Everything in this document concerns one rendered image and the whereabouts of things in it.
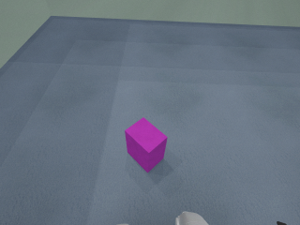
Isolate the carton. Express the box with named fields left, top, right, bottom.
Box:
left=125, top=117, right=168, bottom=173

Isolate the right robot thigh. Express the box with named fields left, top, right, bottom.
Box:
left=175, top=212, right=208, bottom=225

